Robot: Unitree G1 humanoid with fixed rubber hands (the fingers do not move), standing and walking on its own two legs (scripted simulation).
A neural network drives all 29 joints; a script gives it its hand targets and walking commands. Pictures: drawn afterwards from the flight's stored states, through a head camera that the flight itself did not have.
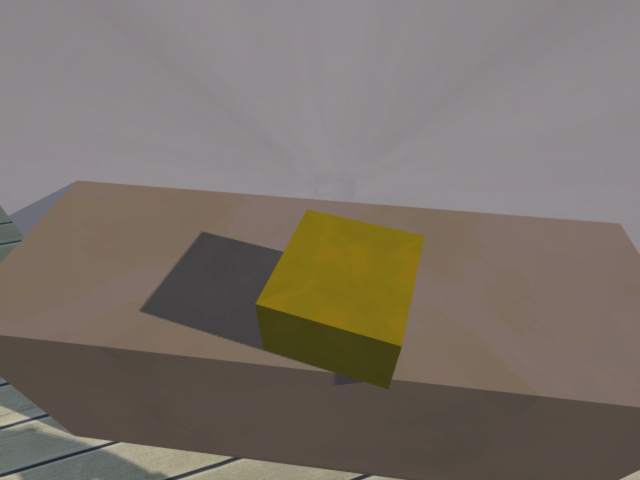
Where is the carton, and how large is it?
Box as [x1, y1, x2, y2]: [255, 210, 423, 388]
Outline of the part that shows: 306,210 255,304 263,348 281,355 388,388 401,347 423,236 329,214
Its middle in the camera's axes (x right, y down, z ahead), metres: +0.05 +0.09 +0.71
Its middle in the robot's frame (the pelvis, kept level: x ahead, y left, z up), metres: +0.47 -0.03 -0.10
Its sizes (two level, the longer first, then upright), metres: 0.241 0.231 0.142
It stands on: a pedestal, 0.59 m high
